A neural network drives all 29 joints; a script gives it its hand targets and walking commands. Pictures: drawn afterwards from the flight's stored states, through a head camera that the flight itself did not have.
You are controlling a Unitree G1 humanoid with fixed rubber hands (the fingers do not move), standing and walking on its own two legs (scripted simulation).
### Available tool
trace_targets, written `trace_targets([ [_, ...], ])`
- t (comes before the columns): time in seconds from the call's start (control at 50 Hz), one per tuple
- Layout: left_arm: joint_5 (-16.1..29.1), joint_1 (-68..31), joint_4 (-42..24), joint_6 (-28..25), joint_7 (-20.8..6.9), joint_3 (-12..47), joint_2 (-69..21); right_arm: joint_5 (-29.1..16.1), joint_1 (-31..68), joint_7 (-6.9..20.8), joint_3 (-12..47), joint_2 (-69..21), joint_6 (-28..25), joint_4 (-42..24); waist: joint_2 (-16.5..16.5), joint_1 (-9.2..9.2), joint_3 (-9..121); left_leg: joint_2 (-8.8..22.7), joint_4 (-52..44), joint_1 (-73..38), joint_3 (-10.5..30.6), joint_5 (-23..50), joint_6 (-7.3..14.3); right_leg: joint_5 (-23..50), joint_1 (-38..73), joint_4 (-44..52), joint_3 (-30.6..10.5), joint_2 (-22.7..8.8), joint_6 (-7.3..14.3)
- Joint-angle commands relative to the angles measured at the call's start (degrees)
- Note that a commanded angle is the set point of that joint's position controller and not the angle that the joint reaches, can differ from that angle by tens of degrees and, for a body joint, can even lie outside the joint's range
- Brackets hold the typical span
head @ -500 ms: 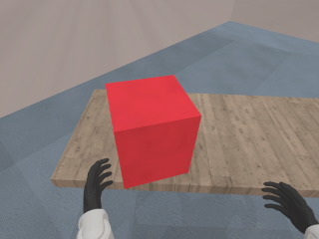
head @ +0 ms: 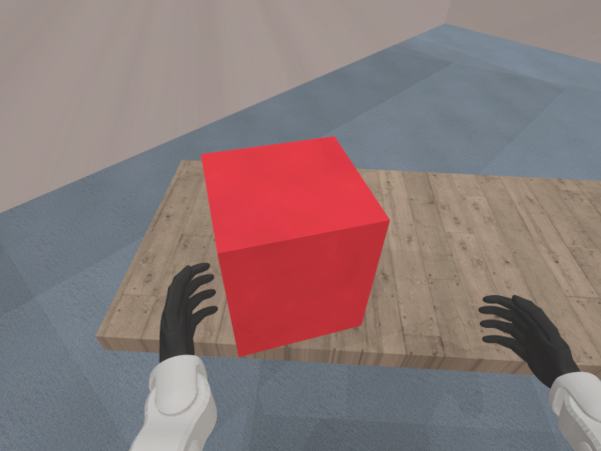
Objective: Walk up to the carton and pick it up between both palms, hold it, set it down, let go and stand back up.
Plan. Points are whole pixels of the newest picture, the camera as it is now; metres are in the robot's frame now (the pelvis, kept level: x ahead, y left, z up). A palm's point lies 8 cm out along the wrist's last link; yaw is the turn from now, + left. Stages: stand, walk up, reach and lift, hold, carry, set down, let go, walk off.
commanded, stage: reach and lift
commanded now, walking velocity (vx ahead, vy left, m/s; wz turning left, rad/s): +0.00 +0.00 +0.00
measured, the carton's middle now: (286, 246) +0.43 +0.06 +0.04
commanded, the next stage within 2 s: none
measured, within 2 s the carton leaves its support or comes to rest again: neither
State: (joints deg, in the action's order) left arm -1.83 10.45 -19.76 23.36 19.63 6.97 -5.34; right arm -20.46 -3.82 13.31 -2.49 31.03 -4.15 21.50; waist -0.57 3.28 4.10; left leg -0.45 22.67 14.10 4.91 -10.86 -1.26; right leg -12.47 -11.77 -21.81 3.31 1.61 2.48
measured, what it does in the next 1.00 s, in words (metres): stands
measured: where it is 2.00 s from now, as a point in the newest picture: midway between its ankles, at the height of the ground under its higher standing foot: outside the picture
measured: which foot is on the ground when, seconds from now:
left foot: down 0.00-1.00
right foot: down 0.00-1.00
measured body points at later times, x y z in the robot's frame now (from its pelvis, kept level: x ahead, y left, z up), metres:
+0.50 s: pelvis -0.02 +0.00 +0.00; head -0.02 +0.01 +0.45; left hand +0.28 +0.18 +0.14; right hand +0.35 -0.25 +0.09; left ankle +0.01 +0.13 -0.74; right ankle -0.01 -0.09 -0.74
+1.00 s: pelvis -0.02 +0.00 +0.00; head -0.01 +0.01 +0.45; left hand +0.31 +0.20 +0.16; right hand +0.41 -0.22 +0.14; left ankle +0.01 +0.13 -0.74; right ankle -0.01 -0.09 -0.74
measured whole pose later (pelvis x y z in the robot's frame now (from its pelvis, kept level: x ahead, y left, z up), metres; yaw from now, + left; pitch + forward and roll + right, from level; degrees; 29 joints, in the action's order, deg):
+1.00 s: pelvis -0.02 +0.00 +0.00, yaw +0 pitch +1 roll +0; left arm 1.6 -24.8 -7.2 43.0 19.6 -2.4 -1.5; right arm -20.9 34.3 11.9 -1.5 33.1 12.2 41.2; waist -0.5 8.6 1.2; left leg -0.4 22.6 14.1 4.9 -9.6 -1.4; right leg -11.1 -11.8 -21.7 3.3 1.6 2.5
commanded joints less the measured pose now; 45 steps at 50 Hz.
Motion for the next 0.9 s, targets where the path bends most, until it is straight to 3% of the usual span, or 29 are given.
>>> trace_targets([
  [0.0,-1.5,-9.9,-15.9,2.5,-0.2,-4.2,0.5,-10.1,18.8,-2.8,0.7,14.4,1.4,-13.2,-6.6,-0.51,8.7,2.6,-2.4,-19.6,-1.5,29.5,-0.5,23.4,5.1,4.4,-6.5,0.4,1.8],
  [0.02,-0.4,-12.1,-15.1,3.3,-0.4,-3.9,-0.2,-10.0,21.7,-3.1,0.4,13.9,1.9,-14.3,-8.3,0.4,10.0,2.6,-2.3,-18.3,-1.4,26.6,-0.4,20.8,5.2,4.4,-7.0,0.0,1.5],
  [0.06,0.0,-12.9,-14.3,4.6,-0.3,-4.4,0.0,-8.7,21.7,-3.0,-1.1,15.5,3.6,-10.0,-6.3,-0.35,9.1,3.1,-2.4,-19.8,-0.5,30.2,-0.9,19.8,4.0,4.7,-6.4,0.5,2.5],
  [0.08,0.2,-16.8,-13.5,5.6,-0.3,-5.2,0.8,-9.8,26.8,-2.9,-0.3,15.5,4.0,-10.4,-5.4,0.57,9.3,3.5,-2.7,-19.2,-0.9,28.3,-1.2,16.8,2.6,4.2,-6.0,0.8,2.8],
  [0.1,0.6,-18.2,-15.6,6.2,0.1,-3.5,0.9,-9.9,26.7,-2.7,-1.9,16.4,4.6,-8.7,-3.7,-1.29,8.8,3.7,-2.4,-20.1,-0.7,25.5,-1.2,14.9,1.3,5.1,-6.1,0.2,2.7],
  [0.14,0.2,-20.8,-10.0,8.5,0.2,-6.3,1.0,-8.8,29.9,-2.8,-1.0,14.9,6.3,-7.4,-6.3,1.45,5.8,3.5,-4.2,-15.2,-1.4,19.4,-0.4,11.0,2.6,5.5,-7.0,-0.2,2.3],
  [0.18,-0.1,-23.3,-8.1,9.9,0.3,-6.4,1.0,-7.8,33.2,-2.1,-1.6,15.4,7.9,-3.8,-5.8,1.06,5.3,4.0,-5.9,-14.4,-1.2,12.0,-0.3,3.0,-0.1,6.1,-6.2,0.1,2.8],
  [0.22,-0.1,-24.8,-11.0,11.7,0.9,-7.0,0.3,-8.1,34.1,-2.0,-0.4,15.7,9.3,-4.5,-4.8,1.92,7.9,4.2,-4.9,-15.5,-0.8,15.3,-0.4,7.1,2.0,5.2,-6.6,-0.2,2.7],
  [0.26,-0.5,-26.3,-7.1,14.5,0.6,-6.9,0.8,-7.4,35.8,-2.2,-2.2,15.9,10.6,0.9,-3.5,0.01,5.6,4.3,-5.2,-14.8,-0.8,14.2,-0.5,7.1,1.7,5.5,-5.9,0.0,3.2],
  [0.28,-0.8,-29.8,-7.6,14.7,0.8,-8.7,1.6,-6.7,39.3,-2.7,-1.7,16.4,10.9,-2.8,-4.1,2.24,8.0,4.5,-5.2,-15.0,-1.1,12.6,-0.4,5.8,2.2,5.1,-6.3,0.0,3.0],
  [0.3,-0.7,-29.8,-6.5,15.3,1.3,-7.9,0.2,-6.6,39.9,-2.1,-1.7,16.3,11.0,0.7,-3.8,1.58,6.4,4.7,-5.9,-14.1,-0.6,11.1,-0.1,5.2,0.3,5.2,-6.0,0.1,3.1],
  [0.32,0.3,-32.3,-5.0,15.2,0.9,-8.7,1.4,-6.3,42.5,-2.3,-0.6,15.7,11.2,-2.8,-6.6,2.47,8.4,4.2,-5.7,-13.5,-1.3,11.1,0.5,4.9,1.4,5.3,-6.1,-0.2,2.6],
  [0.34,0.0,-29.7,-8.0,15.4,1.0,-7.3,0.7,-5.9,39.8,-1.6,-2.8,16.9,11.1,0.4,-4.1,1.18,10.4,4.8,-4.9,-15.3,-0.9,13.0,-0.4,6.7,1.3,4.6,-5.9,0.1,3.0],
  [0.36,-0.1,-35.3,-2.4,16.2,0.8,-9.2,2.4,-6.3,46.2,-1.9,-1.8,16.7,11.7,2.9,-3.8,2.4,7.9,4.3,-5.2,-12.7,-1.4,10.6,-0.3,4.5,0.7,4.8,-5.9,0.0,3.2],
  [0.38,0.9,-33.2,-3.6,16.7,0.7,-7.4,0.6,-5.0,43.9,-1.3,-3.4,17.3,11.3,3.2,-4.0,0.88,10.2,5.0,-4.9,-14.6,-0.5,11.5,-0.3,6.1,0.8,4.7,-5.4,0.4,3.7],
  [0.44,0.9,-37.0,-4.2,16.2,0.6,-9.5,2.6,-5.5,48.5,-2.2,-0.7,16.9,11.6,-0.7,-5.2,3.46,13.4,4.2,-4.5,-13.8,-1.8,14.8,0.1,10.1,3.4,4.0,-5.5,0.2,2.7],
  [0.46,1.3,-36.6,-4.1,16.5,0.6,-8.2,2.0,-5.6,47.7,-2.4,-1.2,17.2,11.9,0.3,-4.5,1.88,11.3,4.2,-4.4,-13.7,-1.4,14.4,0.1,9.6,3.7,4.4,-5.6,0.1,2.4],
  [0.54,0.7,-42.6,-0.8,18.1,0.6,-11.3,3.9,-5.4,53.5,-2.5,-0.4,16.9,13.4,4.1,-2.8,4.51,13.4,4.0,-4.3,-12.3,-1.8,13.6,-0.6,9.0,3.3,4.0,-5.9,-0.6,2.1],
  [0.56,0.1,-42.4,0.3,18.3,0.5,-12.0,4.3,-5.1,53.6,-2.6,-0.6,17.2,13.9,5.6,-4.4,4.25,12.5,4.0,-4.6,-12.0,-1.9,13.6,-0.3,9.5,3.6,4.1,-5.7,-0.2,2.3],
  [0.6,0.7,-42.2,-1.8,18.0,0.4,-11.0,3.9,-4.9,54.1,-2.6,-0.7,17.8,13.2,3.4,-3.6,3.41,14.7,4.2,-4.2,-13.0,-1.1,14.9,-0.4,11.4,4.2,3.7,-5.5,-0.2,2.4],
  [0.66,1.7,-43.3,-0.1,18.7,-0.5,-9.5,3.4,-4.7,55.4,-2.3,-1.0,18.2,14.4,8.9,-2.1,2.22,13.3,4.4,-3.9,-13.4,-1.2,17.5,-1.2,12.5,2.7,3.6,-4.4,0.4,2.6],
  [0.7,2.2,-46.1,1.2,19.2,-0.8,-11.4,4.4,-4.9,60.1,-2.5,-0.5,18.2,14.5,9.1,-4.0,3.67,14.9,3.8,-3.4,-12.3,-1.2,18.4,-1.1,15.7,5.1,3.6,-5.3,0.2,1.7],
  [0.74,2.7,-46.6,0.2,18.7,-0.7,-11.4,5.4,-5.7,60.8,-2.0,-0.9,19.4,14.4,9.4,-1.7,2.95,17.3,3.9,-3.2,-13.1,-1.6,19.3,-1.8,14.7,4.6,3.3,-4.0,1.0,2.3],
  [0.78,2.3,-48.7,2.7,18.1,-0.7,-12.3,6.2,-5.6,63.2,-2.2,0.9,18.1,14.0,9.0,-2.5,4.99,15.9,3.8,-3.1,-11.3,-1.8,18.2,-0.8,14.9,4.5,3.3,-4.8,0.4,1.9],
  [0.8,2.6,-51.5,0.7,18.1,-0.4,-12.0,7.5,-6.1,63.7,-2.6,0.2,18.3,14.3,9.1,-0.9,3.92,16.9,3.3,-2.7,-11.7,-2.2,18.6,-1.3,15.1,5.9,3.0,-4.7,0.1,1.5],
  [0.82,2.8,-50.2,3.6,18.4,-0.6,-13.2,7.2,-6.4,65.0,-2.2,1.7,17.8,14.5,9.6,-2.5,5.9,16.0,3.3,-2.7,-10.6,-2.1,19.6,-1.1,16.1,5.5,2.9,-5.1,0.6,1.7],
  [0.84,3.6,-48.5,-0.5,18.5,-0.5,-11.4,6.2,-7.3,62.9,-2.0,1.4,18.3,14.3,9.3,-1.6,4.29,18.3,3.4,-2.4,-12.0,-2.2,22.2,-1.4,18.8,6.9,2.9,-5.1,0.5,1.5],
  [0.86,3.8,-53.5,2.2,18.1,-0.8,-12.3,7.0,-6.6,67.9,-1.9,0.5,18.3,14.5,11.0,-1.5,5.21,19.2,3.3,-2.0,-11.1,-1.7,19.8,-1.6,15.5,4.8,3.1,-5.5,0.2,1.5],
  [0.88,3.7,-53.7,5.8,18.7,-0.9,-12.2,6.4,-5.1,67.3,-1.7,-0.1,19.6,15.4,15.8,-1.9,4.47,16.0,3.8,-3.0,-10.1,-1.4,17.3,-1.4,12.7,3.9,3.6,-5.0,0.1,1.9],
])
